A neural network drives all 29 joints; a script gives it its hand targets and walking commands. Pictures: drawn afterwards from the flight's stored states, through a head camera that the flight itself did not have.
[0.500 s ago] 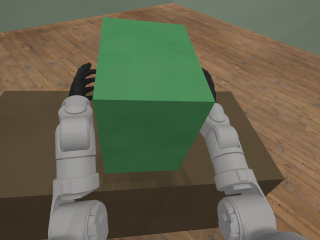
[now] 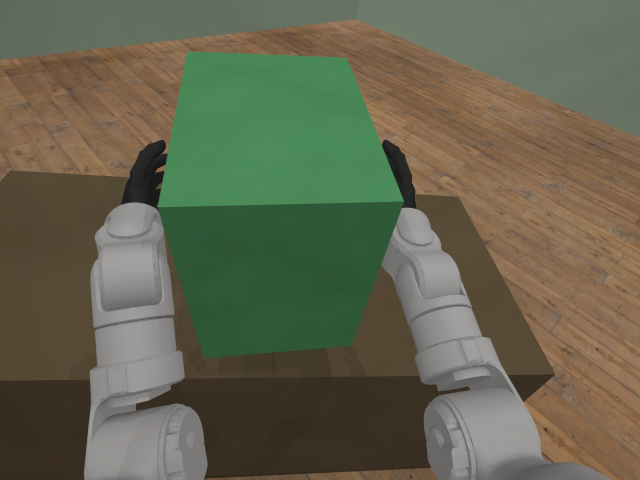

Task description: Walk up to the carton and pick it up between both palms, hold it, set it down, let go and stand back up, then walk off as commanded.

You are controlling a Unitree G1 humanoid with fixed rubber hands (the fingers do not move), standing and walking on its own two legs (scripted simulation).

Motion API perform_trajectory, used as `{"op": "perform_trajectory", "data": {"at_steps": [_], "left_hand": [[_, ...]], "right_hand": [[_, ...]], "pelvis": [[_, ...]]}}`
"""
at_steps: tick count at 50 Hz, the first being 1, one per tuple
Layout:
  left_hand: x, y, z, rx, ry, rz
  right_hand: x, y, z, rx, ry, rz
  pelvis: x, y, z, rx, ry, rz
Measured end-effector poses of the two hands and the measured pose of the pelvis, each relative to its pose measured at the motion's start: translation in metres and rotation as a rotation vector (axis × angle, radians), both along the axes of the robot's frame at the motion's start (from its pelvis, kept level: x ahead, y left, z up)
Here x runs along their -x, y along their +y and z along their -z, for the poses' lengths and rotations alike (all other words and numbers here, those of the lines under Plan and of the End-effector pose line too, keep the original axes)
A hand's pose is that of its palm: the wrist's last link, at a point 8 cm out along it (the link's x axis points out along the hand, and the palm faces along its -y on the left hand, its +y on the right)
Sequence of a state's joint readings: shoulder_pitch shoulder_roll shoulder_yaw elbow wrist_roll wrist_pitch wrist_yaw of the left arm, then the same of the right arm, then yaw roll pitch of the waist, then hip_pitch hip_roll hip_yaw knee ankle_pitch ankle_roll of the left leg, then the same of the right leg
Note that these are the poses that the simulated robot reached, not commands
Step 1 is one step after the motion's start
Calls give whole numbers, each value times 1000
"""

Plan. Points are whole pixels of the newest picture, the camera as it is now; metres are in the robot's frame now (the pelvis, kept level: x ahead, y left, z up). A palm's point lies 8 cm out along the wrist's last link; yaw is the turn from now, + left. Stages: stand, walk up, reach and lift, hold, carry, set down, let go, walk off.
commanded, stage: hold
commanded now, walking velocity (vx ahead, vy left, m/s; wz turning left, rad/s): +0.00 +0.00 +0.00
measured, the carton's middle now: (274, 208) +0.41 +0.02 +0.15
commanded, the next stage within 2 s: none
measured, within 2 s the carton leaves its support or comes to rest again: neither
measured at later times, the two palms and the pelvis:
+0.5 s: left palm (149, 204) +0.38 +0.17 +0.17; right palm (396, 189) +0.38 -0.12 +0.20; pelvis +0.02 +0.01 +0.00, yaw -1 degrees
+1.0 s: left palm (159, 195) +0.37 +0.15 +0.19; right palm (411, 195) +0.37 -0.14 +0.20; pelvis -0.01 +0.01 +0.00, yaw -2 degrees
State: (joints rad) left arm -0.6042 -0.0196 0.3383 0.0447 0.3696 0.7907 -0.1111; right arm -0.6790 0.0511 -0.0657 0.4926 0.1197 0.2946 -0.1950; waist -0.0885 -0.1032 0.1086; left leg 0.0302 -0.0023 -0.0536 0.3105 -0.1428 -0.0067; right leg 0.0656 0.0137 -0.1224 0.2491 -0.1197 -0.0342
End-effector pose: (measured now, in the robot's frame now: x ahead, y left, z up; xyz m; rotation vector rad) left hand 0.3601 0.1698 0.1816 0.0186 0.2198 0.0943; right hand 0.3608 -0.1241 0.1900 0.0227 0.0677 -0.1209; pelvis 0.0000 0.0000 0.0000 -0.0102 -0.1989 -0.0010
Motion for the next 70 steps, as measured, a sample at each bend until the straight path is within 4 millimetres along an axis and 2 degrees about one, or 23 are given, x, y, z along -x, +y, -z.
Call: {"op": "perform_trajectory", "data": {"at_steps": [9, 13, 17, 23, 28, 33, 41, 47, 52, 56, 61, 66, 70], "left_hand": [[-21, -18, -24, -88, -19, 41], [-29, -23, -24, -56, -20, 42], [-32, -20, -15, -9, -19, 30], [-22, -6, 3, 48, -17, 9], [-12, 2, 9, 28, -8, 12], [-4, 1, -5, -21, -34, 15], [-8, -15, -23, -90, -20, 34], [-9, -18, -19, -18, -23, 10], [-9, -17, -10, 28, -20, -3], [-9, -17, -6, 42, -27, -2], [-13, -19, -3, 6, 12, 16], [-17, -19, -6, -63, 22, 35], [-19, -16, -14, -82, -6, 36]], "right_hand": [[-6, -16, 5, -54, -17, 49], [-13, -22, 0, -36, -20, 52], [-20, -19, -10, 8, -22, 35], [-19, -5, -16, 31, -22, 4], [-11, 3, -8, 18, -13, 4], [1, 1, 1, -44, -37, 17], [5, -13, 10, -69, -23, 40], [-1, -17, -5, -18, -28, 23], [-8, -16, -21, 48, -26, 1], [-8, -15, -26, 61, -33, -1], [-9, -18, -12, 26, 5, 15], [-8, -19, 7, -45, 15, 29], [-9, -15, 11, -75, -12, 33]], "pelvis": [[6, 18, -1, -4, 34, 29], [0, 18, -1, -7, 52, 42], [-9, 13, -2, -5, 51, 45], [-21, 6, -1, 2, 12, 26], [-23, 8, 0, 7, -14, 13], [-15, 18, 1, 11, -16, 18], [3, 30, 0, 2, 0, 47], [8, 18, -1, -9, 34, 50], [4, 1, -1, -10, 40, 32], [-1, -9, -1, -7, 28, 13], [-6, -8, 0, -5, 6, 5], [-8, 4, 0, -2, 2, 13], [-6, 14, -1, 0, 11, 24]]}}
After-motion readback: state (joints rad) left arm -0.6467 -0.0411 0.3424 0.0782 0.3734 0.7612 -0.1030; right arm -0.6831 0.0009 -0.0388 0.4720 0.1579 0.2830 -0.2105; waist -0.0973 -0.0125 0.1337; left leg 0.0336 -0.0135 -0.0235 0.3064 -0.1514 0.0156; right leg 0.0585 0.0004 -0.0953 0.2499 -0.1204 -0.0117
